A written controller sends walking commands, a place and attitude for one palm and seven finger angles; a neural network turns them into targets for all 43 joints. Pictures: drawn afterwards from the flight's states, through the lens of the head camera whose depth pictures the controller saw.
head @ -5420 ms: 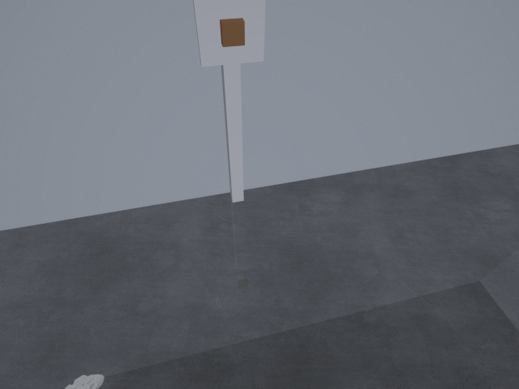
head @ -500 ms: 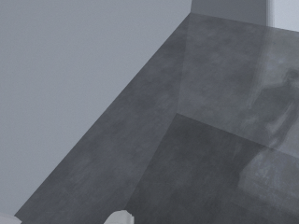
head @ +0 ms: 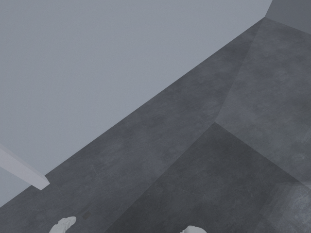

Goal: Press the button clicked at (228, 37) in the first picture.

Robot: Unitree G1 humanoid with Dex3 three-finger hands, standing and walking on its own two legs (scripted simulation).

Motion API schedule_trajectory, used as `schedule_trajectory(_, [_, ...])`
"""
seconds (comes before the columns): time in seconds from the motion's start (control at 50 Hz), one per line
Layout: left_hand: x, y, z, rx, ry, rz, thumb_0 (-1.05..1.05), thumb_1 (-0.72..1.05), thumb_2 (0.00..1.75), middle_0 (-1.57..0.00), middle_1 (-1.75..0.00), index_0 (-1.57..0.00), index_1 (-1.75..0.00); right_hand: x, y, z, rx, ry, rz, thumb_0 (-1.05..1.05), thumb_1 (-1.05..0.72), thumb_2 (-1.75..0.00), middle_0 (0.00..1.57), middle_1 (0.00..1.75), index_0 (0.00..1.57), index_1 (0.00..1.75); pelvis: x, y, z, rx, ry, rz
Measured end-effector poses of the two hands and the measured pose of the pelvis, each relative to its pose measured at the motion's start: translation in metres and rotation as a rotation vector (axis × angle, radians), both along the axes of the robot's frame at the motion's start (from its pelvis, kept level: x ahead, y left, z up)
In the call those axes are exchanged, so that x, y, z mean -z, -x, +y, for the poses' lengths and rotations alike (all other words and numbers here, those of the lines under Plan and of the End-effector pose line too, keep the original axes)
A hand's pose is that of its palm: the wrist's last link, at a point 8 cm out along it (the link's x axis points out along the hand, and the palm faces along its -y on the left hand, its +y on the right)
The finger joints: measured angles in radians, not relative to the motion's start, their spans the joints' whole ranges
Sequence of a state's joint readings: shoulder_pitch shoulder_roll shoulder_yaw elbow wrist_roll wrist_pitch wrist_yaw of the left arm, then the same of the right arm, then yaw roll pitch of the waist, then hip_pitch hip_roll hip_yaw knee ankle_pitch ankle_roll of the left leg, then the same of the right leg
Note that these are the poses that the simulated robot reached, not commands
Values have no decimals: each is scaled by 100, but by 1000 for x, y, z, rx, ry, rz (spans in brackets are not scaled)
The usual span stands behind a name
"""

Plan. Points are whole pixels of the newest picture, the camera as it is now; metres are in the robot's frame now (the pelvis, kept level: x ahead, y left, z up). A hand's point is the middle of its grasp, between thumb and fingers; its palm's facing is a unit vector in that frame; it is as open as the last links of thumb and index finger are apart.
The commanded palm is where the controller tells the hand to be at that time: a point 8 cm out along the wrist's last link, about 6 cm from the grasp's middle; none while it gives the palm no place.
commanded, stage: turn to face it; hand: left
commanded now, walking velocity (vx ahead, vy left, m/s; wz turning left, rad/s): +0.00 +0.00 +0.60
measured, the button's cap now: out of the picture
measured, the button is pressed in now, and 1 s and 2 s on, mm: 0 0 0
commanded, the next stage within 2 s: take the last steps up to it in 1.16 s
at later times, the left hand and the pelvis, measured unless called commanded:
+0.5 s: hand out of the picture -0.02 +0.19 -0.17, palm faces +0.34 -0.90 -0.25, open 7.3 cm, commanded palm none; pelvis +0.00 -0.01 +0.00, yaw +20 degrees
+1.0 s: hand out of the picture +0.00 +0.23 -0.15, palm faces +0.55 -0.79 -0.27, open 7.3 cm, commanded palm none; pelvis +0.01 -0.02 +0.00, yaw +35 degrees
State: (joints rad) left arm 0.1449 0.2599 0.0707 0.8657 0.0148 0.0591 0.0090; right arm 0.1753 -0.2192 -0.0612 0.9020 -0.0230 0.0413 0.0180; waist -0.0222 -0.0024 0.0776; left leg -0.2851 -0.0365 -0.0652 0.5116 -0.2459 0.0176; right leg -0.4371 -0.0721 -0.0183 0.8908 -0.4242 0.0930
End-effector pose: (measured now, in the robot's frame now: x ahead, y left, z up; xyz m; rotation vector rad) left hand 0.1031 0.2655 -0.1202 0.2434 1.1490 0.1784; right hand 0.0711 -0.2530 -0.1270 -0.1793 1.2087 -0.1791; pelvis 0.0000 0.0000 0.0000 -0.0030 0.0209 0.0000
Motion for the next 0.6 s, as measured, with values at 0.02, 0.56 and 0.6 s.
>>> schedule_trajectory(0.02, [-2,-3,-5,-3,-2,-17,1,91,90,-19,-30,-20,-30,3,1,-3,-4,-6,8,1,-90,-90,20,30,20,30,1,0,-4,-13,-3,0])
schedule_trajectory(0.56, [33,179,-13,-444,64,148,0,91,90,-20,-30,-21,-30,0,-124,46,-443,34,-61,1,-91,-90,20,30,19,30,16,4,0,-386,-13,-11])
schedule_trajectory(0.6, [35,193,-4,-475,61,181,1,91,90,-20,-30,-21,-30,-6,-132,60,-470,38,-99,1,-91,-90,20,30,20,30,15,6,5,-399,-9,-15])
